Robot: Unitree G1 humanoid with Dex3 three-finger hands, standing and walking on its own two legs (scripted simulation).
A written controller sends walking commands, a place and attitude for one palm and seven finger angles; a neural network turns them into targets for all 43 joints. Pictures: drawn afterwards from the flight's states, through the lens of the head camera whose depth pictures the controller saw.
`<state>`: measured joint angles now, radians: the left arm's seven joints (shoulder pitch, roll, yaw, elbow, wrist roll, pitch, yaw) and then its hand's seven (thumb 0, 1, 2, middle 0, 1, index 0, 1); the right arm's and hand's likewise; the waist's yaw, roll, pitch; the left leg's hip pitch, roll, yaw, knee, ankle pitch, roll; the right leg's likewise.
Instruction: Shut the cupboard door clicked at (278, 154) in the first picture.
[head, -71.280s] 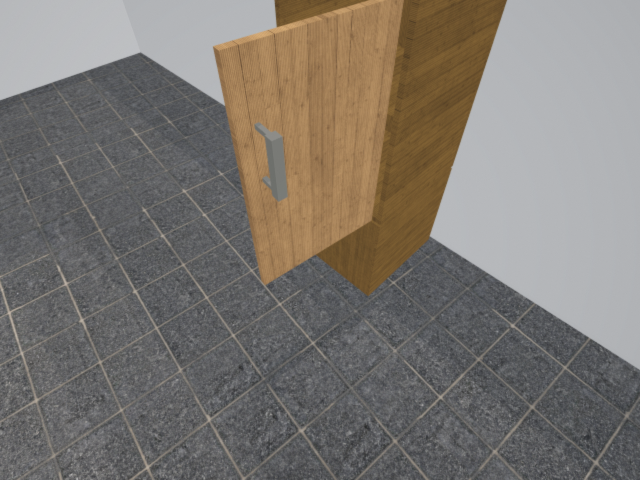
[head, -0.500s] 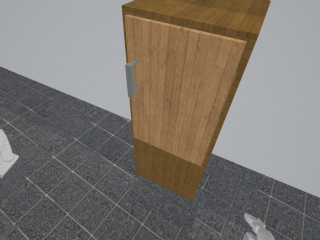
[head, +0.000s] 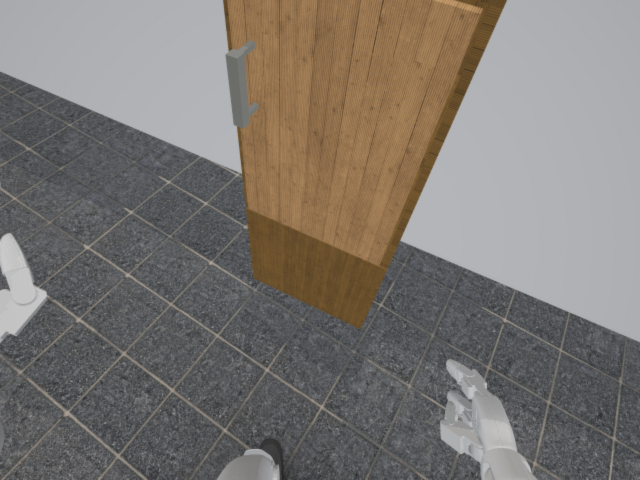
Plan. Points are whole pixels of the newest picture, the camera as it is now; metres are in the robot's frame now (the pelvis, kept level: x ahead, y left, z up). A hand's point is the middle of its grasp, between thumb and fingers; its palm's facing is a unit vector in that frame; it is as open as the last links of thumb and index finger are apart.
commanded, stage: step back with the hand held close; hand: left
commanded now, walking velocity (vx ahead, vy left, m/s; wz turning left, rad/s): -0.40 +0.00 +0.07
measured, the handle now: (245, 85) +0.71 +0.21 +0.06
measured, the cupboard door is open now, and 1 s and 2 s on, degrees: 0 0 0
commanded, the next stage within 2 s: stop stepping back and stand still in 0.02 s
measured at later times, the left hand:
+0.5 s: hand out of the picture +0.09 +0.26 +0.14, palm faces +0.48 -0.82 -0.32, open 7.4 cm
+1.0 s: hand out of the picture +0.07 +0.29 +0.10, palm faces +0.39 -0.84 -0.37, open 7.4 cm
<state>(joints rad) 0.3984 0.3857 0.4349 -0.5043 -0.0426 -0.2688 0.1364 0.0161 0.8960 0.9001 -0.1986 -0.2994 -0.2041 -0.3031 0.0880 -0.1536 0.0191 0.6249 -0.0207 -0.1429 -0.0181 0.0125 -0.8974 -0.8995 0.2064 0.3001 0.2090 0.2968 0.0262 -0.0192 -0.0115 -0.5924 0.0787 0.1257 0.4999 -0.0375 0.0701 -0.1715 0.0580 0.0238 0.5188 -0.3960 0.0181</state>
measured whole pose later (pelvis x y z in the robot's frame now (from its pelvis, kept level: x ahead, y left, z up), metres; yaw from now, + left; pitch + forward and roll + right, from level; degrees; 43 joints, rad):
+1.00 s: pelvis -0.13 +0.03 -0.01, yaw +4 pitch +0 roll -2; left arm 0.40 0.34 0.26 -0.24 0.02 -0.13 0.11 0.01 0.90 0.90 -0.20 -0.30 -0.20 -0.30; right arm 0.28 -0.30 -0.02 0.69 -0.03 -0.07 -0.02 0.01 -0.90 -0.90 0.20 0.30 0.21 0.30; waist 0.01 0.00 -0.05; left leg -0.40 0.06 0.00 0.68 -0.26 0.02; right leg -0.30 -0.01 -0.09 0.70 -0.41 0.00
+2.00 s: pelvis -0.13 +0.04 +0.02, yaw +3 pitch -3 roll +0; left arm 0.33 0.12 0.00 1.14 0.02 0.00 0.03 0.01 0.91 0.90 -0.20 -0.30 -0.20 -0.30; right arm 0.31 -0.13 -0.01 1.12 -0.02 0.01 -0.02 0.01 -0.91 -0.90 0.20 0.30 0.20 0.30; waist -0.01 -0.01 0.01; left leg -0.21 -0.01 0.04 0.40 -0.15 0.02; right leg -0.14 -0.02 0.02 0.41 -0.22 0.03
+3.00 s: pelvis -0.12 +0.03 +0.02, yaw +3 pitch -2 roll +0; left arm 0.30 0.16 0.02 1.13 0.02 -0.01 0.03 0.01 0.91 0.90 -0.19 -0.30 -0.20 -0.30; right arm 0.27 -0.15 -0.01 1.12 -0.02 0.00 -0.02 0.00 -0.90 -0.90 0.20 0.30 0.20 0.30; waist -0.01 -0.01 0.04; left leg -0.19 0.01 0.04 0.39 -0.16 0.01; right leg -0.12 -0.01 0.02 0.38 -0.23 0.01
